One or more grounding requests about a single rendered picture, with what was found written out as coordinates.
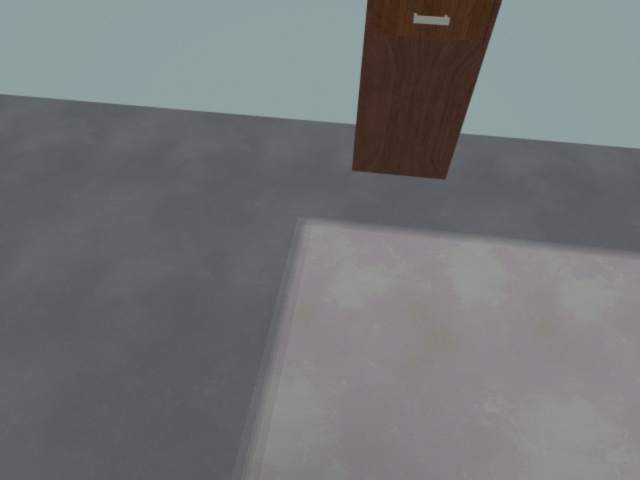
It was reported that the handle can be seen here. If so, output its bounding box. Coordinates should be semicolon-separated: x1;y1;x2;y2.
413;13;450;25

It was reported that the drawer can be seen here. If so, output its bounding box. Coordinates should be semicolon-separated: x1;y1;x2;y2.
371;0;495;41

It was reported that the cabinet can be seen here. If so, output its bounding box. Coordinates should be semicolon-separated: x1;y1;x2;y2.
352;0;502;180

